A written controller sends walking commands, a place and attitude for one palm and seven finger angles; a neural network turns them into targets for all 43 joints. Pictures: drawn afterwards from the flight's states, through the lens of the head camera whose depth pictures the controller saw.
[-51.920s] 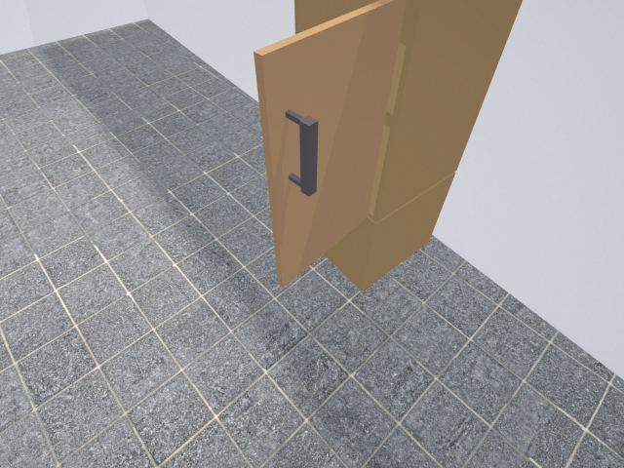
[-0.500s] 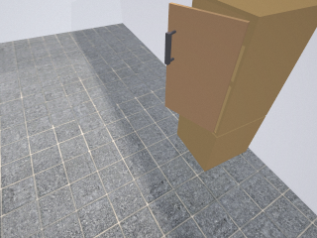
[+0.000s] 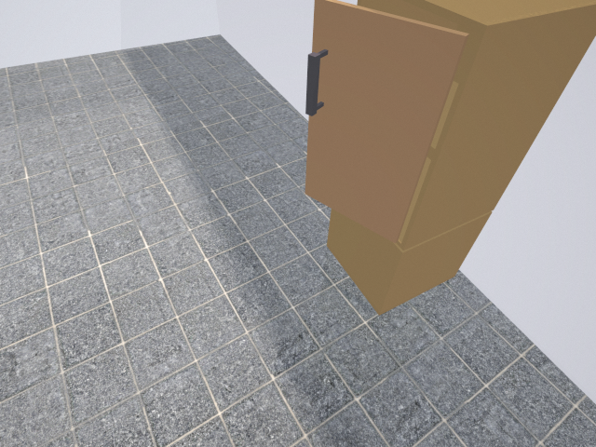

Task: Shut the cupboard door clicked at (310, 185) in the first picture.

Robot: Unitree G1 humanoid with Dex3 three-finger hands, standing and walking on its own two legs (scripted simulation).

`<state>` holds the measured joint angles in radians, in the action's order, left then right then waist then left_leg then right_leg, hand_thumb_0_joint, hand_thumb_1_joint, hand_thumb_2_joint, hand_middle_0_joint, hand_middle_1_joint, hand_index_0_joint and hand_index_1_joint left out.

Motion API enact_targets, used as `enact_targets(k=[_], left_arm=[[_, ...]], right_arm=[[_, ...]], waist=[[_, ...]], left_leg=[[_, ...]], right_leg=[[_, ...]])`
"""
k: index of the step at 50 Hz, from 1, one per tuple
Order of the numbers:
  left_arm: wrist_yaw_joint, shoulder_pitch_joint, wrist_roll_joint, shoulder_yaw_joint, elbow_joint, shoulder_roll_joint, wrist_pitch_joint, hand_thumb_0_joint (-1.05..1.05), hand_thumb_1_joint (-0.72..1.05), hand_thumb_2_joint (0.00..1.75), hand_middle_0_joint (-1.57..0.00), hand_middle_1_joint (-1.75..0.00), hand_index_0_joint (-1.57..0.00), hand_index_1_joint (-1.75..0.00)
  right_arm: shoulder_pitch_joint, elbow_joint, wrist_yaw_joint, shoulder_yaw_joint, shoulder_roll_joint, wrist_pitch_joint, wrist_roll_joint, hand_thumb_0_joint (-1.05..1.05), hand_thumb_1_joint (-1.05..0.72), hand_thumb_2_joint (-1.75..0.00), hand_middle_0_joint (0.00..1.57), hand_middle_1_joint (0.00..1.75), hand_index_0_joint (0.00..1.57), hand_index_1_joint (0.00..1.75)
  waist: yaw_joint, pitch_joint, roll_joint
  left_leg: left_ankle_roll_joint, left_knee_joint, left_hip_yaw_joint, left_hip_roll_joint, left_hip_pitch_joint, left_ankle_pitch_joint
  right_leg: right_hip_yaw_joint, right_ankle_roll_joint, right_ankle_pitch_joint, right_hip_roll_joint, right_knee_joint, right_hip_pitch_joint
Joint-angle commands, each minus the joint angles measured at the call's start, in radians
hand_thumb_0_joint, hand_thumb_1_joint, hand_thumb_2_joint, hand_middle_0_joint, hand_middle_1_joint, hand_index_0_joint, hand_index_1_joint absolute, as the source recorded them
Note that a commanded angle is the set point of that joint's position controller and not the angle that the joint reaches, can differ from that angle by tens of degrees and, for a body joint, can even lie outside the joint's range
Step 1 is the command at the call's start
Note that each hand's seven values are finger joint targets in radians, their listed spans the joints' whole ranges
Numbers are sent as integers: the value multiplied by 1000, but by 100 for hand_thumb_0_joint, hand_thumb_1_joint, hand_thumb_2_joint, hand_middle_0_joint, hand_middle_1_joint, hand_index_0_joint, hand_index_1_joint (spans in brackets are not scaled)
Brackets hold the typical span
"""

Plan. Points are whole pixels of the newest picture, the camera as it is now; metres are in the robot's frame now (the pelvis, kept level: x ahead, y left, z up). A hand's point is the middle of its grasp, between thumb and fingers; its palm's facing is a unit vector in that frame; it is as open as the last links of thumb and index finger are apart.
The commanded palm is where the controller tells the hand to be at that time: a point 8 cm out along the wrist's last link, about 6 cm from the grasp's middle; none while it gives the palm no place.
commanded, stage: look to check the result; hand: left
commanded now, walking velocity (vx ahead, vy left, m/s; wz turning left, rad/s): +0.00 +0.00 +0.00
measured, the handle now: (317, 83) +0.92 -0.01 +0.06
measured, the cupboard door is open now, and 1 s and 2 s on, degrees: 23 23 23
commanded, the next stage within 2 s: walk to a spot facing it in 0.40 s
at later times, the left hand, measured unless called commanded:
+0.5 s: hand out of the picture -0.01 +0.17 -0.18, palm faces +0.02 -0.98 -0.18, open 7.4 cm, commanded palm none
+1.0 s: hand out of the picture +0.03 +0.23 -0.19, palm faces +0.23 -0.95 -0.23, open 7.4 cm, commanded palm none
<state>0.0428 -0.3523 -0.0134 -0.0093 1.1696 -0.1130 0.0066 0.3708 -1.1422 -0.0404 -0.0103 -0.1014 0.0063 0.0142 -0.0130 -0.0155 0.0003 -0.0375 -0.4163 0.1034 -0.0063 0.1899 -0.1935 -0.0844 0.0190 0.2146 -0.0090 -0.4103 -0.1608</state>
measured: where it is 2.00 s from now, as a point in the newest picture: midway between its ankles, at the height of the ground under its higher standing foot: outside the picture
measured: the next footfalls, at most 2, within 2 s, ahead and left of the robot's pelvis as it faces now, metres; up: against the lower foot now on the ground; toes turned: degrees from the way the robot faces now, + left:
right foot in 1.32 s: +0.08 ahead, -0.14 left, +0.00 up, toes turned +29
left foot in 1.70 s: -0.01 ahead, +0.10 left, +0.00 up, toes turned +46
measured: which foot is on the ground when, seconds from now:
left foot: down 0.00-1.00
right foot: down 0.00-0.86, up 0.88-1.00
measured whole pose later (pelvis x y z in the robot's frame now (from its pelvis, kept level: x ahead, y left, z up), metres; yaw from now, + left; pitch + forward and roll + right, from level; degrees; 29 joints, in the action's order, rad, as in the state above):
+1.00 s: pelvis +0.00 +0.02 -0.01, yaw +13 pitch +1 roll -1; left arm 0.03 -0.15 -0.03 -0.08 0.97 -0.21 -0.05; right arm 0.26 -0.98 -0.02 0.04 -0.18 0.03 0.03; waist -0.04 -0.09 0.02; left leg -0.08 -0.58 0.01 0.06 0.35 -0.25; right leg -0.03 -0.05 0.42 -0.05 -1.06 -0.45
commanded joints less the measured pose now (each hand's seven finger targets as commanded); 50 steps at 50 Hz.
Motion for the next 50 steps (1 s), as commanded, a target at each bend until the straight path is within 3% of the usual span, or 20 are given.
enact_targets(k=[1,6,13,26,28,31,34,37,38,40,41,42,43,44,45,46,48,50], left_arm=[[0,-76,3,-11,-18,-83,5,0,90,90,-20,-30,-20,-30],[0,-65,2,-12,-23,-95,8,0,90,90,-20,-30,-20,-30],[-2,-42,0,-14,-30,-108,6,0,90,90,-20,-30,-20,-30],[-4,-7,0,-16,-37,-137,11,0,90,90,-20,-30,-20,-30],[-1,-12,2,-18,-42,-118,2,0,90,90,-20,-30,-20,-30],[1,-6,0,-39,-69,-148,-8,0,90,90,-20,-30,-20,-30],[1,13,-4,-59,-106,-179,-14,0,90,90,-20,-30,-20,-30],[4,46,-7,-81,-155,-212,-18,0,90,90,-20,-30,-20,-30],[4,63,-9,-87,-173,-219,-17,0,90,90,-20,-30,-20,-30],[7,116,-14,-95,-209,-235,-17,0,90,90,-20,-30,-20,-30],[5,130,-16,-98,-221,-240,-19,0,90,90,-20,-30,-20,-30],[1,134,-13,-101,-236,-232,-26,0,90,90,-20,-30,-20,-30],[-5,109,-3,-95,-250,-187,-34,0,90,90,-20,-30,-20,-30],[0,170,-5,-84,-278,-192,-42,0,90,90,-20,-30,-20,-30],[1,197,-13,-89,-286,-193,-51,0,90,90,-20,-30,-20,-30],[-3,193,-14,-90,-286,-192,-46,0,90,90,-20,-30,-20,-30],[-14,188,-13,-94,-285,-191,-35,0,90,90,-20,-30,-20,-30],[-19,196,-12,-92,-293,-196,-31,0,90,90,-20,-30,-20,-30]], right_arm=[[73,27,-3,18,-94,-8,1,0,-90,-90,20,30,20,30],[63,30,-1,21,-106,-10,0,0,-90,-90,20,30,20,30],[42,33,0,24,-127,-12,1,0,-90,-90,20,30,20,30],[-1,41,2,28,-156,-17,-1,0,-90,-90,20,30,20,30],[4,43,4,22,-128,-10,-1,0,-90,-90,20,30,20,30],[-18,73,9,33,-145,3,1,0,-90,-90,20,30,20,30],[-38,109,16,47,-158,16,2,0,-90,-90,20,30,20,30],[-41,143,23,61,-142,28,7,0,-90,-90,20,30,20,30],[-49,156,26,66,-139,32,8,0,-90,-90,20,30,20,30],[-58,179,33,76,-143,34,8,0,-90,-90,20,30,20,30],[-51,186,38,77,-144,32,6,0,-90,-90,20,30,20,30],[-21,191,39,81,-169,27,9,0,-90,-90,20,30,20,30],[4,196,34,89,-232,21,20,0,-90,-90,20,30,20,30],[57,184,19,97,-275,18,28,0,-90,-90,20,30,20,30],[77,174,8,102,-298,21,25,0,-90,-90,20,30,20,30],[34,189,3,103,-301,19,22,0,-90,-90,20,30,20,30],[-39,218,0,97,-283,8,20,0,-90,-90,20,30,20,30],[-65,229,1,98,-282,3,17,0,-90,-90,20,30,20,30]], waist=[[3,-114,-17],[1,-99,4],[0,-114,-15],[0,-85,-13],[1,-94,-17],[8,-90,-11],[11,-79,39],[8,-28,118],[5,-20,143],[-14,-27,138],[-21,-31,87],[-35,-25,-33],[-36,-34,-279],[-73,-26,-363],[-69,6,-231],[-42,20,-141],[-18,27,-83],[-13,45,-87]], left_leg=[[-3,127,-136,-106,48,-71],[-4,126,-132,-108,32,-52],[-4,150,-144,-114,36,-77],[-2,139,-135,-115,-11,5],[2,119,-144,-108,28,26],[-3,69,-167,-100,94,33],[2,-17,-162,-67,162,5],[23,-199,-105,-26,187,-13],[33,-286,-81,-21,184,-76],[46,-339,-66,-54,173,-198],[45,-266,-73,-70,140,-154],[16,-129,-165,-110,94,34],[-53,11,-425,-225,68,253],[-111,137,-657,-310,-10,301],[-82,158,-665,-325,-23,216],[-76,140,-626,-305,-22,163],[-92,120,-517,-236,-10,146],[-108,115,-498,-213,-34,198]], right_leg=[[115,25,34,-93,103,-67],[117,24,21,-96,104,-62],[118,21,17,-91,100,-64],[119,20,-20,-101,108,-45],[96,11,-23,-109,79,-31],[71,13,15,-129,33,-29],[78,41,68,-178,35,-32],[114,101,98,-295,63,-40],[120,125,74,-338,72,-59],[79,140,-15,-387,30,-105],[35,112,-38,-376,-33,-132],[-43,45,16,-297,-159,-183],[-108,-37,168,-141,-365,-261],[-25,-57,401,-45,-581,-372],[86,-47,347,-55,-695,-416],[121,-52,275,-61,-733,-432],[128,-72,167,-63,-736,-421],[129,-85,150,-57,-695,-415]])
